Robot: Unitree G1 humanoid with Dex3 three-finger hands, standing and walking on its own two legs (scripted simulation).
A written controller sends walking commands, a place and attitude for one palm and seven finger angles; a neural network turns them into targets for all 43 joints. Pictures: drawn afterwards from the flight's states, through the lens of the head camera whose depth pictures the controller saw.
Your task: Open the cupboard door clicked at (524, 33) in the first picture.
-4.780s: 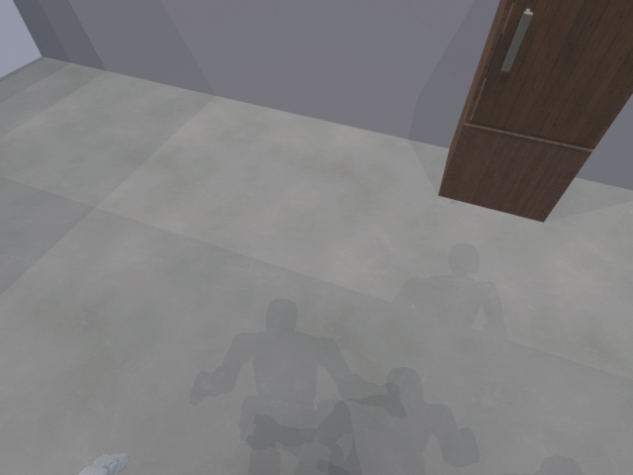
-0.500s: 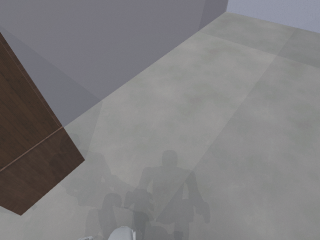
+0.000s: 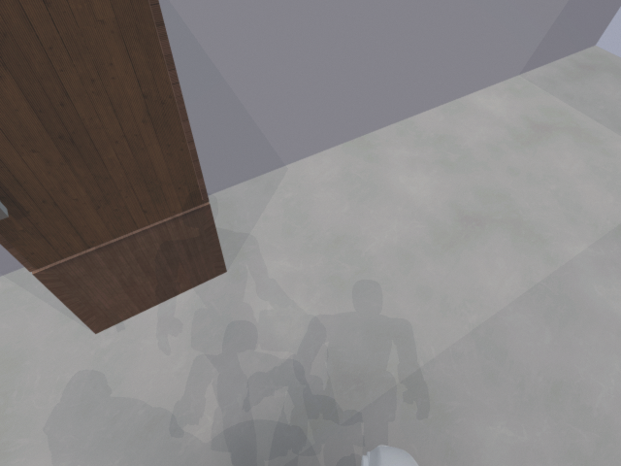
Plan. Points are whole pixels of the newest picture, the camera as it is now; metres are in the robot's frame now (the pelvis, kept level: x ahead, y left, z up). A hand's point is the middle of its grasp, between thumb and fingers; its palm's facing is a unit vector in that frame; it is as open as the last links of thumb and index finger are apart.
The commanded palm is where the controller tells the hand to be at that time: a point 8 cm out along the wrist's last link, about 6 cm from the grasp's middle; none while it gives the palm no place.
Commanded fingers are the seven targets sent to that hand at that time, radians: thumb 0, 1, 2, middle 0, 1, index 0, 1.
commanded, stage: turn to face it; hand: left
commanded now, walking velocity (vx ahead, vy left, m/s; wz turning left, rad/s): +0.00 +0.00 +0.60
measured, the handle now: out of the picture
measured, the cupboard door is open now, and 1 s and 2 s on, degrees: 0 0 0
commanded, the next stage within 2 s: take the last steps up to it in 0.78 s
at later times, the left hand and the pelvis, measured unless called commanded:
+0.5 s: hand out of the picture +0.01 +0.12 -0.14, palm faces +0.32 -0.91 -0.27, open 7.4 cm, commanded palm none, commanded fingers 0.00 0.90 0.90 -0.20 -0.30 -0.20 -0.30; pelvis -0.01 -0.09 +0.01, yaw +19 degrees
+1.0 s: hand out of the picture -0.12 +0.14 -0.17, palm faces +0.53 -0.81 -0.24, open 7.4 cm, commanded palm none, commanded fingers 0.00 0.90 0.90 -0.20 -0.30 -0.20 -0.30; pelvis -0.05 -0.06 +0.00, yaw +29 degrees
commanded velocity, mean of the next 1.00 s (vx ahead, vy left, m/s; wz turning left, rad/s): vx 0.04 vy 0.01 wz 0.40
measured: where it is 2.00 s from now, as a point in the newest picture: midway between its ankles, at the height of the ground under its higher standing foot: outside the picture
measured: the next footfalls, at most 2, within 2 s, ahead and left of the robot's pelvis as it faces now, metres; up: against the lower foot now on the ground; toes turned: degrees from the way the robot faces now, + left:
right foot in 0.24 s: +0.07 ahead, -0.17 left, +0.00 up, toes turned +6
left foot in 0.72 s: -0.06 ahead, +0.05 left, +0.00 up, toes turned +32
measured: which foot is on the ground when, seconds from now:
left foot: down 0.00-0.24, up 0.26-0.70, down 0.72-1.00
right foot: up 0.00-0.22, down 0.24-0.72, up 0.74-1.00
